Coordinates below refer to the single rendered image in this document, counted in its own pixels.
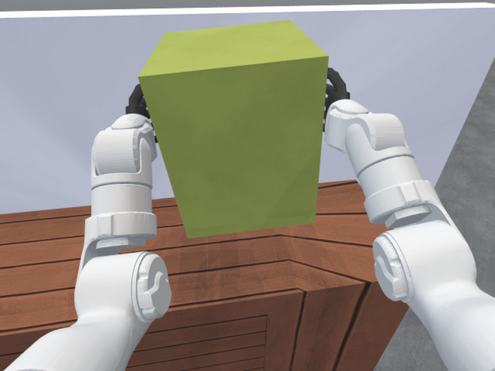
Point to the robot right forearm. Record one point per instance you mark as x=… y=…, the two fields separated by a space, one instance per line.
x=395 y=191

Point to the robot left forearm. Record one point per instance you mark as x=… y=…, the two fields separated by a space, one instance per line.
x=121 y=184

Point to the left robot hand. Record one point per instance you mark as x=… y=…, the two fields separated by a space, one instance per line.
x=137 y=104

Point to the right robot hand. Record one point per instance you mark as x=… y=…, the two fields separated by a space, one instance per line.
x=336 y=92

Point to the left robot upper arm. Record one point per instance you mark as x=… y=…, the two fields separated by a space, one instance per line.
x=117 y=299

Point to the pedestal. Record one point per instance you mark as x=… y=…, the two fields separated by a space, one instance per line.
x=293 y=298

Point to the right robot upper arm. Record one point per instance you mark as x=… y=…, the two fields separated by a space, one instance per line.
x=428 y=266

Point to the carton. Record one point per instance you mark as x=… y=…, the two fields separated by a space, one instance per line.
x=238 y=114

